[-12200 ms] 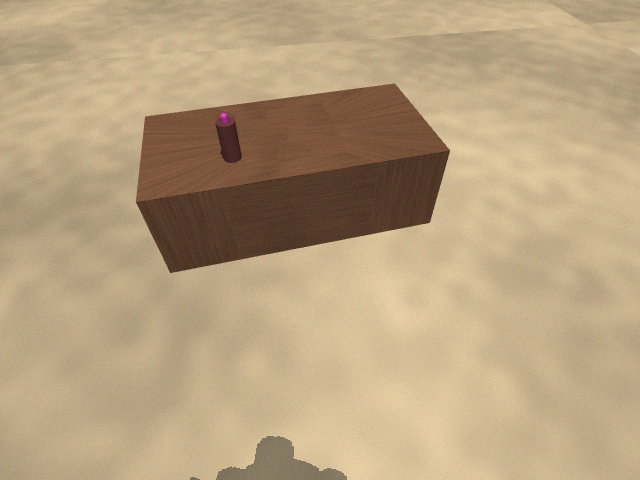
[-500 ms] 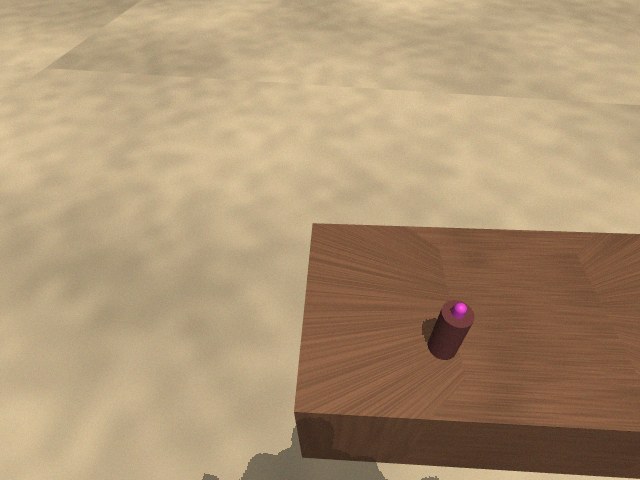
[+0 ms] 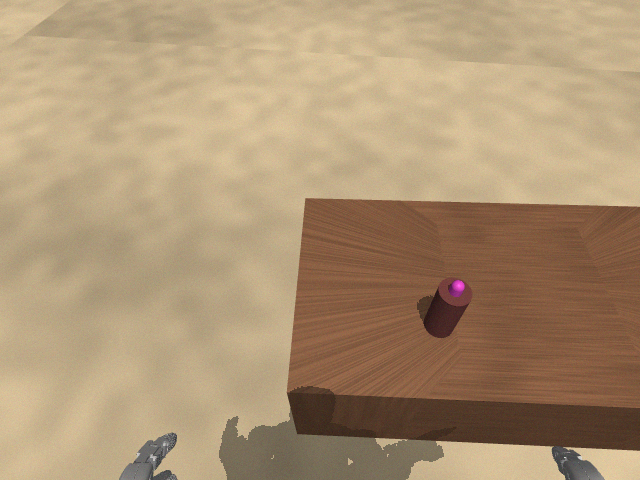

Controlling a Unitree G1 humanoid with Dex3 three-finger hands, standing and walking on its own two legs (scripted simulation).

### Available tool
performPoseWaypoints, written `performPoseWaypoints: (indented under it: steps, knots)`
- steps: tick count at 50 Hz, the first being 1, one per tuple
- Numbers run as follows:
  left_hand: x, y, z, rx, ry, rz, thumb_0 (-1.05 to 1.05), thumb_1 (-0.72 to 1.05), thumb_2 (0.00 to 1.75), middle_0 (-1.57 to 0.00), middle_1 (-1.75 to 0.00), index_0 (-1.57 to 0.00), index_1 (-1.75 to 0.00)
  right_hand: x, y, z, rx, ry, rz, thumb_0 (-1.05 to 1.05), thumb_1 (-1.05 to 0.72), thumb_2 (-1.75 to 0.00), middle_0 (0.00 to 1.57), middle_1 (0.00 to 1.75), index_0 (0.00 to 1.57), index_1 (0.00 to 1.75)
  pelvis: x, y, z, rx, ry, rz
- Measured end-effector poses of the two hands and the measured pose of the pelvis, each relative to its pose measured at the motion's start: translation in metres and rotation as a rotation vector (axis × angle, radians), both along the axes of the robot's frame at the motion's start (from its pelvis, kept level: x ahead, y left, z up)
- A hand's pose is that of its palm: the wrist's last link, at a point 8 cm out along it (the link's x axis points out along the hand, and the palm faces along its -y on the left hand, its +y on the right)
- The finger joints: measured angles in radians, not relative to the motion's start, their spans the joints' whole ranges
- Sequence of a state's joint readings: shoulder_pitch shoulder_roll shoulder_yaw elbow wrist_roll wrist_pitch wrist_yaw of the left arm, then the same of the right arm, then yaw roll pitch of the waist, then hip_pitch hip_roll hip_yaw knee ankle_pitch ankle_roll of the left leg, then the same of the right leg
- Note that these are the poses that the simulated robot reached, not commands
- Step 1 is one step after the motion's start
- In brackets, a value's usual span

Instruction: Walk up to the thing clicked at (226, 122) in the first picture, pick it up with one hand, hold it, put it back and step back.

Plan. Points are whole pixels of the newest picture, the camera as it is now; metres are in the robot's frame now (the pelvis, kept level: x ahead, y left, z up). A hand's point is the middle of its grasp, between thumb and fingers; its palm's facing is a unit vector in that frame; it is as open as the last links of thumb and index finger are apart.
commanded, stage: go down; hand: right
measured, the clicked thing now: (448, 305) +0.51 -0.24 -0.28
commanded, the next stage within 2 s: none
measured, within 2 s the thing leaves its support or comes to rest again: neither
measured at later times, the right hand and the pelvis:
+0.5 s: hand out of the picture +0.16 -0.26 -0.13, palm faces +0.03 +0.94 -0.34, open 17.6 cm; pelvis +0.02 +0.00 -0.03, yaw -1 degrees
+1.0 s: hand out of the picture +0.14 -0.27 -0.12, palm faces +0.06 +0.94 -0.34, open 17.7 cm; pelvis +0.00 -0.01 -0.04, yaw -2 degrees
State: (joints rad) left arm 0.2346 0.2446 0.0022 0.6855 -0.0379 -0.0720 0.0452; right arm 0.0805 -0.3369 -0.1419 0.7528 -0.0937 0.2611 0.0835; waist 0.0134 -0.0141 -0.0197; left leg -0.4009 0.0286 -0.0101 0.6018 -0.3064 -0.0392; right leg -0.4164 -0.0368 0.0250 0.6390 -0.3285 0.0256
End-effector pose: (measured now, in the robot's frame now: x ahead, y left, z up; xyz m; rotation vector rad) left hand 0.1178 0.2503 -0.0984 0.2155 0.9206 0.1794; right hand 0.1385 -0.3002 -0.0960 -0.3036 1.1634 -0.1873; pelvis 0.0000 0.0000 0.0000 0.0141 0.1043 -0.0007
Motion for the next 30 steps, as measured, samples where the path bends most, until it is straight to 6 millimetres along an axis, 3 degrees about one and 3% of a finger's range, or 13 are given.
performPoseWaypoints:
  steps: [5, 11, 20, 30]
  knots:
    - [0.020, -0.002, -0.001, 0.030, -0.047, -0.032, 0.01, 0.92, 0.88, -0.21, -0.30, -0.21, -0.30, 0.000, -0.002, -0.004, -0.008, -0.021, -0.009, 0.00, 0.39, -0.07, 0.06, 0.05, 0.06, 0.05, 0.005, -0.002, -0.008, 0.005, 0.026, -0.009]
    - [0.039, -0.005, -0.002, 0.055, -0.097, -0.043, 0.01, 0.91, 0.89, -0.20, -0.30, -0.20, -0.30, 0.007, -0.005, -0.003, -0.011, -0.061, -0.019, 0.00, 0.52, -0.03, 0.05, 0.05, 0.05, 0.05, 0.013, -0.004, -0.018, 0.015, 0.049, -0.019]
    - [0.055, -0.011, -0.003, 0.058, -0.173, -0.037, 0.01, 0.91, 0.89, -0.19, -0.29, -0.19, -0.30, 0.012, -0.006, 0.001, -0.005, -0.064, -0.016, 0.00, 0.57, -0.01, 0.06, 0.05, 0.06, 0.05, 0.020, -0.005, -0.028, 0.028, 0.073, -0.025]
    - [0.054, -0.014, -0.007, 0.066, -0.207, -0.043, 0.01, 0.90, 0.89, -0.19, -0.29, -0.20, -0.30, 0.004, -0.008, 0.003, -0.010, -0.073, -0.030, 0.00, 0.58, -0.02, 0.06, 0.05, 0.06, 0.05, 0.017, -0.004, -0.037, 0.035, 0.092, -0.032]
